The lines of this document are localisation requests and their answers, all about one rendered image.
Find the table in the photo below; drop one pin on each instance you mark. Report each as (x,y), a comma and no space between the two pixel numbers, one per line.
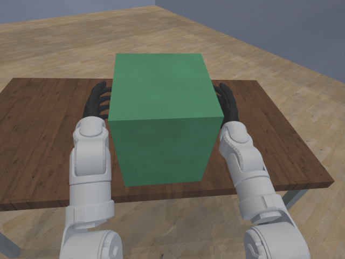
(38,117)

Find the left robot forearm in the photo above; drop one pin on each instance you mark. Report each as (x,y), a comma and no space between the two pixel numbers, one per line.
(90,171)

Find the robot left hand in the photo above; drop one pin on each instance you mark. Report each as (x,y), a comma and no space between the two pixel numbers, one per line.
(92,107)

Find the robot right hand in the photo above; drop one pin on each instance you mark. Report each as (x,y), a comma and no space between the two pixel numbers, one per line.
(227,103)

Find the carton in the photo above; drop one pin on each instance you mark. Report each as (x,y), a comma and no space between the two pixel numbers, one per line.
(164,117)

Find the right robot forearm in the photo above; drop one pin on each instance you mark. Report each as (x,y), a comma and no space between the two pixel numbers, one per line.
(258,199)

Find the robot right upper arm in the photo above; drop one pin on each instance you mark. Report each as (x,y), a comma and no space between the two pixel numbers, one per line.
(274,241)

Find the robot left upper arm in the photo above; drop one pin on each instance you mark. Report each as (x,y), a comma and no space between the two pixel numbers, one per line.
(103,244)

